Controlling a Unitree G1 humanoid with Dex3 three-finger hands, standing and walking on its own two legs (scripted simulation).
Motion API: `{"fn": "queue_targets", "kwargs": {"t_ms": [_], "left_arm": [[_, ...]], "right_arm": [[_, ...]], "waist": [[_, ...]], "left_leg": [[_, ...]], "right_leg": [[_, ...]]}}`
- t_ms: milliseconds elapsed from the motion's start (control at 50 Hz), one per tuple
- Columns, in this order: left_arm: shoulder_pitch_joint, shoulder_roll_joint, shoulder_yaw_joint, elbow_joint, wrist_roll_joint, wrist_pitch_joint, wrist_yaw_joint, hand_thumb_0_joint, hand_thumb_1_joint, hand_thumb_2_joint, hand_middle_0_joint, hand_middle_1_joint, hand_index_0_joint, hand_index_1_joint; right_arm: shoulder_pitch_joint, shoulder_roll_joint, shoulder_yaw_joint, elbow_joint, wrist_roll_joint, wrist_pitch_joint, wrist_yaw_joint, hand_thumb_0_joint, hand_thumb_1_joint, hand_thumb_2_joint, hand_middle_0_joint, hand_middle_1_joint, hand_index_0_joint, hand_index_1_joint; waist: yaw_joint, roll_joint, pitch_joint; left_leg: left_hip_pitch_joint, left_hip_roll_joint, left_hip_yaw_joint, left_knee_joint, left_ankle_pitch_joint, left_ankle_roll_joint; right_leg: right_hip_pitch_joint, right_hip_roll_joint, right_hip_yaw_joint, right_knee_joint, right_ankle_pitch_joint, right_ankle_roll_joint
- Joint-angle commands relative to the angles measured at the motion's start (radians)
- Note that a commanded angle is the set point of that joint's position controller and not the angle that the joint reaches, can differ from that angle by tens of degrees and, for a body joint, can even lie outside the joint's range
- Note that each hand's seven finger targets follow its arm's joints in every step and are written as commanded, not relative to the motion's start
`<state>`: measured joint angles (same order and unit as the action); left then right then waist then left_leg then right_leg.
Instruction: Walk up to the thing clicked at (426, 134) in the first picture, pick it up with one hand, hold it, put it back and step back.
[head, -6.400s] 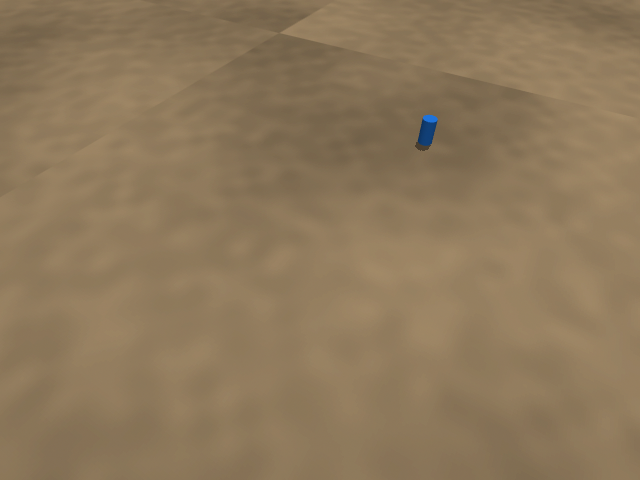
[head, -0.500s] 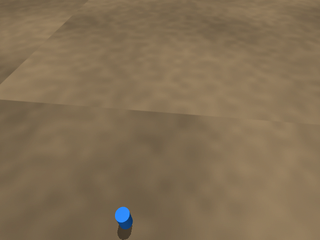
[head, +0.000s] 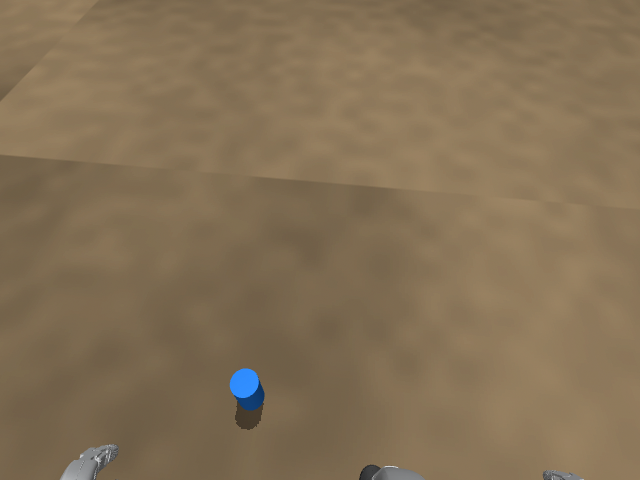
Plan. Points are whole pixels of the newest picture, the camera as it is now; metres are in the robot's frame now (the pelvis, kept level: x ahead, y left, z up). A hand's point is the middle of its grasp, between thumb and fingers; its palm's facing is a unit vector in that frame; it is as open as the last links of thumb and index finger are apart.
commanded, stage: walk up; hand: left
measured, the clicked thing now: (248, 390) +0.41 +0.20 -0.70
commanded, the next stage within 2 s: none
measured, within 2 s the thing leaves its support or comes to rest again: neither
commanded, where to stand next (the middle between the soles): +0.07 +0.00 m, yaw -1 degrees
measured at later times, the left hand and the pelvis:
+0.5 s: hand out of the picture +0.04 +0.30 -0.15, palm faces -0.12 -0.94 -0.33, open 7.4 cm; pelvis -0.03 +0.03 +0.01, yaw -4 degrees
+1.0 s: hand out of the picture +0.14 +0.26 -0.15, palm faces -0.02 -0.92 -0.39, open 7.4 cm; pelvis +0.00 +0.00 -0.01, yaw +0 degrees
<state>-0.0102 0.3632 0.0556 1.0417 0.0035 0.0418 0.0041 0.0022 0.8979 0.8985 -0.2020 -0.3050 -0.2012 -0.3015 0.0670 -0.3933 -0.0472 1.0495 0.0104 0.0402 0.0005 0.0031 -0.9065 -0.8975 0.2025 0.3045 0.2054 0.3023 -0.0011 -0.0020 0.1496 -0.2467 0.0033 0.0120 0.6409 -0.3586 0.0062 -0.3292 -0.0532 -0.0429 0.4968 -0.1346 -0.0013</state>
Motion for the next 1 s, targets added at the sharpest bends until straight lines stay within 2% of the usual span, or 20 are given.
{"fn": "queue_targets", "kwargs": {"t_ms": [0,80,100,120,140,180,220,300,380,460,500,560,580,600,620,720,860,940,960,980], "left_arm": [[-0.079,0.274,0.056,-0.137,0.035,-0.008,0.021,0.000,0.900,0.900,-0.200,-0.300,-0.200,-0.300],[-0.073,0.251,0.043,-0.149,0.037,0.006,0.010,0.000,0.900,0.900,-0.200,-0.300,-0.200,-0.300],[-0.051,0.201,0.031,-0.156,0.025,0.019,0.004,0.000,0.900,0.900,-0.200,-0.300,-0.200,-0.300],[-0.010,0.140,0.021,-0.161,0.018,0.024,-0.001,0.000,0.900,0.900,-0.200,-0.300,-0.200,-0.300],[-0.062,0.221,0.047,-0.155,0.026,0.023,0.012,0.000,0.900,0.900,-0.200,-0.300,-0.200,-0.300],[0.031,0.230,0.053,-0.104,0.011,0.020,0.006,0.000,0.900,0.900,-0.200,-0.300,-0.200,-0.300],[0.093,0.237,0.051,-0.085,0.011,0.014,0.002,0.000,0.900,0.900,-0.200,-0.300,-0.200,-0.300],[0.001,0.223,0.046,-0.144,0.034,-0.010,-0.025,0.000,0.900,0.900,-0.200,-0.300,-0.200,-0.300],[0.007,0.248,0.048,-0.163,0.033,-0.032,-0.042,0.000,0.900,0.900,-0.200,-0.300,-0.200,-0.300],[0.065,0.229,0.047,-0.165,0.028,-0.060,-0.064,0.000,0.900,0.900,-0.200,-0.300,-0.200,-0.300],[0.109,0.213,0.046,-0.159,0.026,-0.072,-0.059,0.000,0.900,0.900,-0.200,-0.300,-0.200,-0.300],[0.273,0.195,0.052,-0.096,0.021,-0.091,-0.029,0.000,0.900,0.900,-0.200,-0.300,-0.200,-0.300],[0.302,0.240,0.066,-0.098,0.029,-0.096,-0.015,0.000,0.900,0.900,-0.200,-0.300,-0.200,-0.300],[0.298,0.321,0.078,-0.126,0.032,-0.107,-0.003,0.000,0.900,0.900,-0.200,-0.300,-0.200,-0.300],[0.242,0.367,0.076,-0.143,0.028,-0.099,-0.003,0.000,0.900,0.900,-0.200,-0.300,-0.200,-0.300],[0.138,0.274,0.048,-0.189,0.007,-0.104,0.012,0.000,0.900,0.900,-0.200,-0.300,-0.200,-0.300],[0.063,0.277,0.052,-0.212,0.003,-0.077,0.021,0.000,0.900,0.900,-0.200,-0.300,-0.200,-0.300],[0.042,0.281,0.046,-0.213,-0.006,-0.052,0.031,0.000,0.900,0.900,-0.200,-0.300,-0.200,-0.300],[0.051,0.270,0.041,-0.213,-0.010,-0.047,0.032,0.000,0.900,0.900,-0.200,-0.300,-0.200,-0.300],[0.078,0.225,0.031,-0.220,-0.022,-0.043,0.033,0.000,0.900,0.900,-0.200,-0.300,-0.200,-0.300]], "right_arm": [[0.132,-0.168,-0.056,-0.070,-0.012,0.023,0.000,0.000,-0.900,-0.900,0.200,0.300,0.200,0.300],[0.235,-0.176,-0.071,-0.023,-0.033,-0.013,0.006,0.000,-0.900,-0.900,0.200,0.300,0.200,0.300],[0.230,-0.204,-0.081,-0.024,-0.059,-0.024,0.002,0.000,-0.900,-0.900,0.200,0.300,0.200,0.300],[0.147,-0.313,-0.098,-0.067,-0.080,-0.038,-0.006,0.000,-0.900,-0.900,0.200,0.300,0.200,0.300],[0.069,-0.393,-0.107,-0.108,-0.061,-0.047,-0.010,0.000,-0.900,-0.900,0.200,0.300,0.200,0.300],[-0.050,-0.284,-0.076,-0.129,-0.063,-0.070,-0.022,0.000,-0.900,-0.900,0.200,0.300,0.200,0.300],[0.012,-0.256,-0.078,-0.129,-0.056,-0.086,-0.029,0.000,-0.900,-0.900,0.200,0.300,0.200,0.300],[0.200,-0.274,-0.099,-0.106,-0.057,-0.102,-0.025,0.000,-0.900,-0.900,0.200,0.300,0.200,0.300],[0.280,-0.295,-0.114,-0.138,-0.048,-0.107,-0.014,0.000,-0.900,-0.900,0.200,0.300,0.200,0.300],[0.244,-0.288,-0.107,-0.188,-0.049,-0.106,0.007,0.000,-0.900,-0.900,0.200,0.300,0.200,0.300],[0.217,-0.281,-0.097,-0.209,-0.048,-0.098,0.014,0.000,-0.900,-0.900,0.200,0.300,0.200,0.300],[0.154,-0.203,-0.055,-0.238,-0.025,-0.073,0.013,0.000,-0.900,-0.900,0.200,0.300,0.200,0.300],[0.181,-0.146,-0.032,-0.246,-0.014,-0.070,0.010,0.000,-0.900,-0.900,0.200,0.300,0.200,0.300],[0.200,-0.079,-0.006,-0.258,-0.009,-0.064,0.010,0.000,-0.900,-0.900,0.200,0.300,0.200,0.300],[0.193,-0.190,-0.040,-0.229,-0.011,-0.047,-0.009,0.000,-0.900,-0.900,0.200,0.300,0.200,0.300],[0.281,-0.207,-0.047,-0.145,-0.017,-0.034,-0.003,0.000,-0.900,-0.900,0.200,0.300,0.200,0.300],[0.234,-0.188,-0.049,-0.147,-0.019,-0.022,-0.002,0.000,-0.900,-0.900,0.200,0.300,0.200,0.300],[0.219,-0.180,-0.055,-0.153,-0.025,-0.027,0.000,0.000,-0.900,-0.900,0.200,0.300,0.200,0.300],[0.225,-0.201,-0.061,-0.155,-0.030,-0.036,-0.001,0.000,-0.900,-0.900,0.200,0.300,0.200,0.300],[0.182,-0.276,-0.082,-0.176,-0.045,-0.042,-0.003,0.000,-0.900,-0.900,0.200,0.300,0.200,0.300]], "waist": [[-0.021,-0.202,-0.225],[-0.045,-0.125,-0.249],[-0.042,0.017,-0.194],[-0.014,0.257,-0.133],[-0.043,0.213,-0.090],[0.042,0.057,-0.066],[0.036,0.090,-0.143],[-0.078,0.138,-0.133],[-0.108,0.128,-0.074],[-0.079,0.171,-0.057],[-0.053,0.189,-0.043],[0.040,0.075,-0.128],[0.056,-0.072,-0.175],[0.056,-0.272,-0.181],[0.057,-0.149,-0.146],[-0.002,-0.128,-0.067],[-0.003,-0.203,-0.122],[-0.028,-0.167,-0.151],[-0.036,-0.106,-0.173],[-0.009,0.077,-0.205]], "left_leg": [[0.027,0.005,-0.088,0.323,-0.232,0.030],[0.099,-0.005,0.005,-0.153,-0.010,0.013],[0.123,0.064,-0.159,-0.300,-0.092,0.026],[0.074,0.291,-0.522,-0.446,-0.189,0.079],[-0.158,0.392,-0.614,-0.482,-0.160,0.177],[-0.082,0.282,-0.367,-0.373,0.143,0.150],[0.106,0.243,-0.252,-0.303,0.286,0.117],[0.343,0.271,-0.285,-0.345,0.178,0.132],[0.397,0.313,-0.330,-0.419,-0.013,0.187],[0.285,0.283,-0.222,-0.420,-0.068,0.208],[0.158,0.263,-0.162,-0.375,0.075,0.196],[0.003,0.156,-0.022,-0.117,0.309,0.101],[-0.091,0.101,0.020,0.033,0.187,0.058],[-0.254,-0.026,0.003,0.200,-0.186,-0.005],[-0.193,0.002,-0.109,0.296,-0.264,0.007],[-0.164,0.024,-0.172,0.319,-0.089,-0.008],[-0.072,0.008,-0.036,0.147,-0.037,-0.017],[-0.029,-0.013,0.011,-0.037,0.097,0.009],[0.012,0.015,-0.026,-0.147,0.341,0.018],[0.060,0.165,-0.240,-0.185,0.589,0.074]], "right_leg": [[-0.027,-0.305,0.250,-0.126,0.129,-0.246],[-0.015,-0.176,0.168,0.019,-0.218,-0.140],[-0.140,-0.090,0.124,0.174,-0.366,-0.087],[-0.293,0.091,0.081,0.389,-0.444,-0.024],[-0.173,0.065,0.251,0.453,-0.460,-0.012],[-0.134,0.096,0.291,0.546,-0.309,-0.017],[-0.166,0.086,0.236,0.523,-0.249,-0.006],[-0.244,0.065,0.172,0.350,-0.280,0.012],[-0.323,0.045,0.164,0.325,-0.309,0.000],[-0.183,0.017,0.071,0.205,-0.318,-0.006],[-0.040,0.024,0.028,0.131,-0.279,-0.007],[0.292,0.070,-0.011,-0.114,-0.022,-0.016],[0.399,-0.018,0.112,-0.176,-0.033,-0.028],[0.414,-0.268,0.510,-0.287,-0.100,-0.103],[0.253,-0.342,0.566,-0.258,-0.205,-0.230],[0.139,-0.207,0.235,-0.216,0.027,-0.183],[0.131,-0.230,0.141,-0.034,0.498,-0.191],[0.113,-0.200,0.124,0.106,0.404,-0.157],[0.103,-0.175,0.113,0.172,0.325,-0.120],[0.035,-0.069,0.054,0.304,0.149,-0.055]]}}
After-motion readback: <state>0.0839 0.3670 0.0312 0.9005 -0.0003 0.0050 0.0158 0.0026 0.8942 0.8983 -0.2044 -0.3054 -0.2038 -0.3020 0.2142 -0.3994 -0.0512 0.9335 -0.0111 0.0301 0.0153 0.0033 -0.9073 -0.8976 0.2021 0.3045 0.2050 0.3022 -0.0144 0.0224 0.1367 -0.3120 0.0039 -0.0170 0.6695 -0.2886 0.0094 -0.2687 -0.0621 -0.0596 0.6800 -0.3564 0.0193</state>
